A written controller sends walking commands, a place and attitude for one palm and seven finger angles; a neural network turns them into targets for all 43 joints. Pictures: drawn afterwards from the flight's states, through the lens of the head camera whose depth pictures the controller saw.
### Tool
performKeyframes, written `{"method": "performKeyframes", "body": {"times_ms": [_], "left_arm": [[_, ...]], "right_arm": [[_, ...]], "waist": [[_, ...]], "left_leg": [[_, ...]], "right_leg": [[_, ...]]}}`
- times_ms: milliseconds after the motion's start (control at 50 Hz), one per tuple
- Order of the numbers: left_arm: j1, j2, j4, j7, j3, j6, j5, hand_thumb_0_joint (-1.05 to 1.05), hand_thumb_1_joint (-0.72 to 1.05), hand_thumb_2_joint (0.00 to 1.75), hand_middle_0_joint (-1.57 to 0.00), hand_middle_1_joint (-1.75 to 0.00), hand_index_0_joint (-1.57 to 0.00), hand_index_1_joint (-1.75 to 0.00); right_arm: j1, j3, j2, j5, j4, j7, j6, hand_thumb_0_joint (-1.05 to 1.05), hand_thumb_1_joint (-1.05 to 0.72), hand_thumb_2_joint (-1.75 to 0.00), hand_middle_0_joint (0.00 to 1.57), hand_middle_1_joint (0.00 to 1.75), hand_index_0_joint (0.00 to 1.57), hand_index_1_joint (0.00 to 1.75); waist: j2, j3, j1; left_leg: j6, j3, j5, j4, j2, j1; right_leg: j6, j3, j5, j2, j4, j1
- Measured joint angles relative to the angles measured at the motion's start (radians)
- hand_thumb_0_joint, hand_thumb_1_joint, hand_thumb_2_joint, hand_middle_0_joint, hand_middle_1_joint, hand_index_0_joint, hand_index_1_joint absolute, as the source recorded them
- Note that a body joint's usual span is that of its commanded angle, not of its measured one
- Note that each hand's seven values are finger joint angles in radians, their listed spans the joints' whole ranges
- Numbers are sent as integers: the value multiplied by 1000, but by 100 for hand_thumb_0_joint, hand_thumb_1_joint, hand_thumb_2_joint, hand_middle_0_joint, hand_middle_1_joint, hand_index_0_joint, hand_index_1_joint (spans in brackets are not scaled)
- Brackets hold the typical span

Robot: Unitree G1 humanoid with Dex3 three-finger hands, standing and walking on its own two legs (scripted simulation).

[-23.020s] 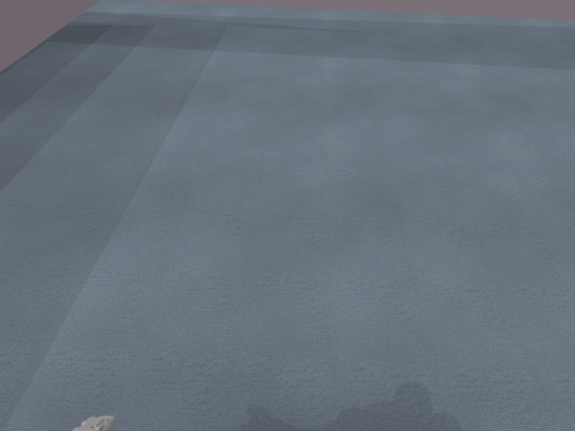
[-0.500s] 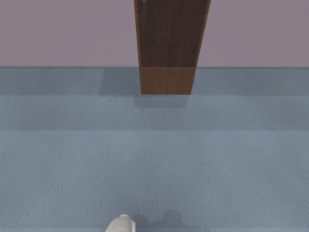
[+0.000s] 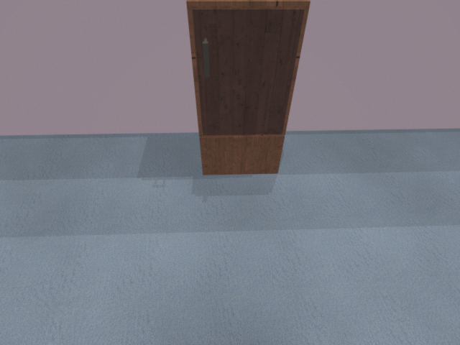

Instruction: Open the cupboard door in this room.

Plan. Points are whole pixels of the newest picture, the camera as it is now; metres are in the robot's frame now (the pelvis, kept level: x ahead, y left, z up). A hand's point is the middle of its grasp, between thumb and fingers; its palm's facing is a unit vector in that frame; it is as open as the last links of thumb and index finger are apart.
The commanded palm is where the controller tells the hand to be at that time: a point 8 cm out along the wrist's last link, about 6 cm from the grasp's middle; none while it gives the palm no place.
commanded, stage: stand and wait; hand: left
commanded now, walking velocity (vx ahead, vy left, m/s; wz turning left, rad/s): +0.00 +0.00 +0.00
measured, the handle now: (206, 57) +1.15 +0.17 -0.02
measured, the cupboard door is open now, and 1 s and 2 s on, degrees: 0 0 0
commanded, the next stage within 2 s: look at it before walking up in 0.48 s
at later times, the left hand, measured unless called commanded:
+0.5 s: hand out of the picture +0.02 +0.14 -0.17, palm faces +0.03 -0.98 -0.19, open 7.3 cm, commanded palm none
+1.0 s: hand out of the picture +0.00 +0.14 -0.17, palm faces +0.03 -0.99 -0.17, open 7.4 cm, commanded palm none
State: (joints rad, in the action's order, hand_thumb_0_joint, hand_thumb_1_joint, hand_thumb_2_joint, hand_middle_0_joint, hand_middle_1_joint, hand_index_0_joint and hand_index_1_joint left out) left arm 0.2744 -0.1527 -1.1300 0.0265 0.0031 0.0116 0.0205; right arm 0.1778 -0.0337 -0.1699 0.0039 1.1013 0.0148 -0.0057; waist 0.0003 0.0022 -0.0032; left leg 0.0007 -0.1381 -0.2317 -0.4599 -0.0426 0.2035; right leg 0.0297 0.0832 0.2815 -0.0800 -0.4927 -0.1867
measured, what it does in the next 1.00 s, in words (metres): stands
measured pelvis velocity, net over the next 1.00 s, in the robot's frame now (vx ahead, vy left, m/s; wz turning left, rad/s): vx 0.02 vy -0.02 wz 0.01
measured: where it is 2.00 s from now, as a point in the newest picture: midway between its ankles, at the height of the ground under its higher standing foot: outside the picture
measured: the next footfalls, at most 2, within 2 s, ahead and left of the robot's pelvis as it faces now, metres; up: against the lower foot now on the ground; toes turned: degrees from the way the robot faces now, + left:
left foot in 1.98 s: +0.38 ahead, +0.07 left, +0.00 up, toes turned -5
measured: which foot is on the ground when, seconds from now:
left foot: down 0.00-1.00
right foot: down 0.00-1.00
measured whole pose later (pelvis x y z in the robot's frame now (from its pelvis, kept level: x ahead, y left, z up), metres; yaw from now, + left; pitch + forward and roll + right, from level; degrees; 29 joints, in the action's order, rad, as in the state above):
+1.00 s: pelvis +0.02 -0.02 +0.00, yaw +0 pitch -2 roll +0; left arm 0.30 -0.13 -1.14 0.04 0.01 0.01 0.01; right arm 0.26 -0.01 -0.14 0.00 1.16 0.03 -0.01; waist -0.01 -0.04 0.00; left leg -0.03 -0.12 -0.23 -0.40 -0.07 0.14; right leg 0.01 0.10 0.27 -0.04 -0.40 -0.10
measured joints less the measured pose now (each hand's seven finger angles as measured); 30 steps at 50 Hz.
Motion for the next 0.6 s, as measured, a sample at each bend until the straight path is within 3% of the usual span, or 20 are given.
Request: {"method": "performKeyframes", "body": {"times_ms": [260, 480, 600], "left_arm": [[-8, -3, -4, 13, 2, 2, -13, 1, 92, 90, -20, -29, -20, -30], [14, 20, -10, 18, 2, -3, -12, 1, 92, 90, -20, -29, -20, -30], [28, 34, -12, 17, 5, -3, -10, 1, 92, 90, -20, -29, -20, -30]], "right_arm": [[127, 27, 26, 0, 88, 10, 3, 0, -92, -90, 19, 30, 20, 29], [109, 27, 61, -1, 79, 12, 2, 0, -91, -90, 20, 30, 20, 29], [94, 22, 45, 0, 75, 17, 6, 2, -93, -90, 20, 30, 20, 29]], "waist": [[-2, -34, 17], [4, -36, 13], [1, -36, 5]], "left_leg": [[-30, 16, 1, 59, -25, -55], [-40, 20, -8, 56, -35, -69], [-39, 22, -10, 52, -35, -71]], "right_leg": [[-24, 20, -1, 32, 75, 68], [-31, 25, 7, 43, 80, 86], [-31, 27, 7, 43, 80, 90]]}}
